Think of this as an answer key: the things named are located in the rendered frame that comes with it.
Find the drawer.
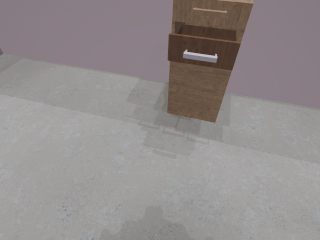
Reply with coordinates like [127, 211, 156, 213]
[167, 24, 241, 71]

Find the handle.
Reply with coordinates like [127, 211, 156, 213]
[183, 49, 218, 63]
[192, 8, 227, 18]
[186, 63, 214, 72]

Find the cabinet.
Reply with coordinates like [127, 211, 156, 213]
[167, 0, 254, 123]

